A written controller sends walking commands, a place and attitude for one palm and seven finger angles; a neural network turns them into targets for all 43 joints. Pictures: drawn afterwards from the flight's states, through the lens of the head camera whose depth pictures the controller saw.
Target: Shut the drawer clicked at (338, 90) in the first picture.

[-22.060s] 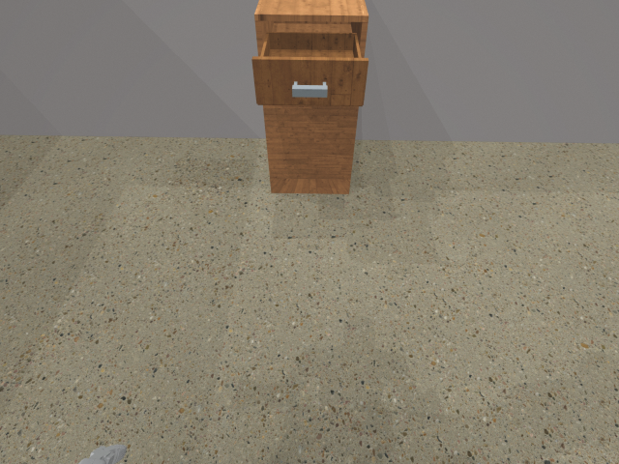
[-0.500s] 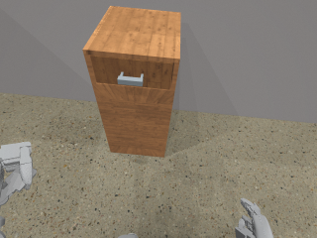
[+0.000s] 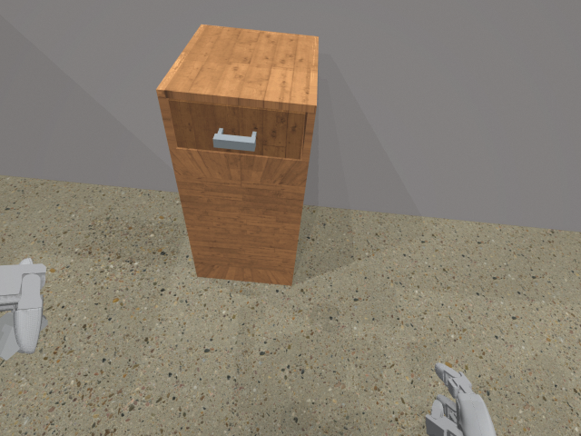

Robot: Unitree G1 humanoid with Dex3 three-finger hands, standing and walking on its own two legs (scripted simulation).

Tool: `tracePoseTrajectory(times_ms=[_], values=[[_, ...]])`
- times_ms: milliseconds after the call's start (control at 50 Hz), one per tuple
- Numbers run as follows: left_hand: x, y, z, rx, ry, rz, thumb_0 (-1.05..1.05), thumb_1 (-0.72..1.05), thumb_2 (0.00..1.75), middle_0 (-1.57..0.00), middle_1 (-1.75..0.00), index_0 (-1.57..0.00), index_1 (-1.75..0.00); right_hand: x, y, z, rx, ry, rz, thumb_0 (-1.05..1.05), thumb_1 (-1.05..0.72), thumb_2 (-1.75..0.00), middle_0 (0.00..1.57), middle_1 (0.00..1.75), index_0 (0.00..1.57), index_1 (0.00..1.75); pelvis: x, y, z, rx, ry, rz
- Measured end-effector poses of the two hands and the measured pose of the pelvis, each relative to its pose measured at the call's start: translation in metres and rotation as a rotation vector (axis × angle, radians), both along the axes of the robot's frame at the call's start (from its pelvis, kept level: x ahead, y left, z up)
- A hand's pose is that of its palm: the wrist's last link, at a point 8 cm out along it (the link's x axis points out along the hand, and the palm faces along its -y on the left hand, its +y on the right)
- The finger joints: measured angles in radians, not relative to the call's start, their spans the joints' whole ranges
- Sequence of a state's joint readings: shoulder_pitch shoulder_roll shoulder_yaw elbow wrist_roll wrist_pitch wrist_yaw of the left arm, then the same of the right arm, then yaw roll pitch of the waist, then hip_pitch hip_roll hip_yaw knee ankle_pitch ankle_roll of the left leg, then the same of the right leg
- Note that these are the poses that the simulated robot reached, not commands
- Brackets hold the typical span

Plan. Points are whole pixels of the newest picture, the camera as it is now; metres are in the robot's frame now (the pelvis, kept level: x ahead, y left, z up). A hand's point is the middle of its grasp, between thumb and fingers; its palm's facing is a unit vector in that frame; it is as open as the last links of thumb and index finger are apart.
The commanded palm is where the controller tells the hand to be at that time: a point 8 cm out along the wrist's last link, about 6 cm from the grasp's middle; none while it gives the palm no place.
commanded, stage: stop stepping back and stand still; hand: left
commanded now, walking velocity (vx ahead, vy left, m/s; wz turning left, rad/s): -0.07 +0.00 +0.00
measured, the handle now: (236, 137) +0.80 +0.17 -0.05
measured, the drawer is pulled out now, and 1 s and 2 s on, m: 0.00 0.00 0.00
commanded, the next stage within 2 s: let the arm hang, fingers relaxed in 0.78 s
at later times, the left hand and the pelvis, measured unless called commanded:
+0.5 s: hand out of the picture +0.07 +0.30 +0.17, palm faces +0.48 -0.82 -0.32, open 3.2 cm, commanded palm +0.03 +0.32 +0.19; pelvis -0.10 +0.04 +0.00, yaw +0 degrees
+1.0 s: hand out of the picture +0.08 +0.28 +0.00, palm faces +0.26 -0.87 -0.42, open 3.1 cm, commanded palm none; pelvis -0.12 +0.03 -0.02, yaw +2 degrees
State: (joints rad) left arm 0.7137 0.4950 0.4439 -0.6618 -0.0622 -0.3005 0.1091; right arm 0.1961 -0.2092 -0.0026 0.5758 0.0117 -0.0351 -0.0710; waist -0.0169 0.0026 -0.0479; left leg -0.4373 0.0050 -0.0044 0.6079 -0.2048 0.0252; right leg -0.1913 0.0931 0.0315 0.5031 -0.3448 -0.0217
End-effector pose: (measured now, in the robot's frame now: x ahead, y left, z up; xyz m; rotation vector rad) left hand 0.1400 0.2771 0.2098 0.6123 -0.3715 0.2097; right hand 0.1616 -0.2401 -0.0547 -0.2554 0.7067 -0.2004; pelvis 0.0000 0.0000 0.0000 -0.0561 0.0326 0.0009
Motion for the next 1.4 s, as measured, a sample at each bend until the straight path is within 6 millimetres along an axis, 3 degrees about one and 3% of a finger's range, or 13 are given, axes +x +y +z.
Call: tracePoseTrajectory(times_ms=[100, 180, 320, 420, 540, 720, 880, 920, 1000, 1060, 1120, 1200, 1400], values=[[-0.019, 0.034, -0.023, -0.133, 0.027, 0.142, 0.01, 0.89, 0.90, -1.41, -1.60, -1.40, -1.60, -0.022, 0.007, 0.008, -0.040, -0.018, 0.010, 0.01, -0.90, -0.90, 0.20, 0.30, 0.20, 0.30, -0.025, 0.014, 0.005, 0.020, -0.020, -0.011], [-0.034, 0.034, -0.039, -0.186, 0.099, 0.160, 0.01, 0.89, 0.90, -1.40, -1.60, -1.40, -1.60, -0.043, 0.020, 0.012, -0.034, -0.028, 0.044, 0.01, -0.90, -0.90, 0.20, 0.30, 0.20, 0.30, -0.051, 0.017, 0.009, 0.017, -0.021, 0.000], [-0.086, 0.008, -0.020, -0.131, 0.094, 0.053, 0.02, 0.89, 0.90, -1.40, -1.60, -1.40, -1.60, -0.081, 0.038, 0.009, 0.006, -0.023, 0.104, 0.01, -0.90, -0.90, 0.20, 0.30, 0.20, 0.30, -0.093, 0.012, 0.007, 0.015, -0.025, 0.017], [-0.115, 0.027, -0.014, -0.150, 0.012, 0.102, 0.01, 0.89, 0.90, -1.41, -1.60, -1.40, -1.60, -0.113, 0.037, -0.001, 0.003, 0.037, 0.045, 0.01, -0.90, -0.90, 0.21, 0.30, 0.20, 0.30, -0.097, 0.021, 0.005, 0.014, -0.038, 0.001], [-0.103, 0.062, -0.039, -0.247, -0.030, 0.215, 0.01, 0.89, 0.90, -1.41, -1.60, -1.41, -1.60, -0.138, 0.040, -0.011, -0.032, 0.028, 0.002, 0.01, -0.90, -0.90, 0.20, 0.30, 0.20, 0.30, -0.110, 0.039, -0.002, 0.037, -0.062, -0.002], [-0.108, 0.024, -0.011, -0.133, 0.040, 0.019, 0.02, 0.89, 0.90, -1.40, -1.60, -1.40, -1.60, -0.173, 0.060, 0.000, 0.064, 0.040, 0.008, 0.01, -0.90, -0.90, 0.20, 0.30, 0.20, 0.30, -0.123, 0.033, 0.015, 0.014, -0.066, -0.023], [-0.113, 0.031, -0.018, -0.074, 0.072, 0.142, 0.01, 0.89, 0.90, -1.41, -1.60, -1.40, -1.60, -0.159, 0.034, -0.029, 0.048, 0.119, 0.024, 0.01, -0.90, -0.90, 0.21, 0.30, 0.20, 0.30, -0.125, 0.022, 0.003, 0.021, -0.042, -0.010], [-0.104, 0.038, -0.047, -0.108, 0.150, 0.172, 0.01, 0.89, 0.90, -1.40, -1.60, -1.40, -1.60, -0.154, 0.026, -0.036, 0.057, 0.131, 0.049, 0.01, -0.90, -0.90, 0.20, 0.30, 0.20, 0.30, -0.124, 0.024, -0.001, 0.028, -0.036, 0.019], [-0.092, 0.043, -0.180, -0.321, 0.604, 0.300, 0.00, 0.90, 0.90, -1.36, -1.56, -1.36, -1.56, -0.156, 0.011, -0.064, 0.053, 0.184, 0.057, 0.01, -0.90, -0.90, 0.20, 0.30, 0.20, 0.30, -0.125, 0.026, -0.018, 0.060, -0.029, 0.038], [-0.119, 0.006, -0.270, -0.440, 0.973, 0.330, 0.01, 0.91, 0.90, -1.29, -1.50, -1.29, -1.49, -0.172, 0.006, -0.073, 0.058, 0.228, 0.053, 0.01, -0.91, -0.90, 0.20, 0.30, 0.20, 0.30, -0.129, 0.014, -0.021, 0.104, -0.051, 0.039], [-0.167, -0.047, -0.324, -0.526, 1.244, 0.292, 0.01, 0.91, 0.90, -1.20, -1.40, -1.19, -1.40, -0.195, 0.000, -0.079, 0.081, 0.304, 0.028, 0.01, -0.91, -0.90, 0.20, 0.30, 0.20, 0.30, -0.132, 0.001, -0.019, 0.103, -0.077, 0.045], [-0.207, -0.044, -0.328, -0.566, 1.284, 0.400, 0.02, 0.90, 0.90, -1.07, -1.36, -1.06, -1.25, -0.230, -0.004, -0.079, 0.091, 0.480, 0.024, 0.01, -0.91, -0.90, 0.20, 0.30, 0.20, 0.30, -0.136, -0.013, -0.007, 0.073, -0.067, 0.071], [-0.290, -0.044, -0.336, -0.592, 1.557, 0.529, 0.01, 0.91, 0.90, -0.69, -0.88, -0.68, -0.84, -0.294, 0.004, -0.078, 0.114, 0.667, -0.027, 0.00, -0.91, -0.90, 0.20, 0.30, 0.20, 0.30, -0.141, -0.013, 0.008, 0.054, -0.043, 0.066]])
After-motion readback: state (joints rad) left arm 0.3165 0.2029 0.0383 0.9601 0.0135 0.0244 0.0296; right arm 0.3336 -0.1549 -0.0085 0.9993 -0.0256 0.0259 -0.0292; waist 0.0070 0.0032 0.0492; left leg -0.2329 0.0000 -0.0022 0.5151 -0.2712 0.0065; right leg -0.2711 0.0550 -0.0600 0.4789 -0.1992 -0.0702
